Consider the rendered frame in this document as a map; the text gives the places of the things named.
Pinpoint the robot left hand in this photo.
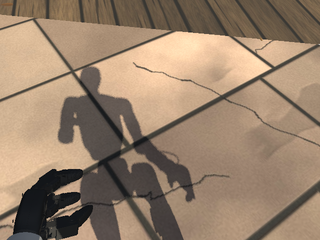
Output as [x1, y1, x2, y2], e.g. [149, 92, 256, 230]
[12, 169, 93, 240]

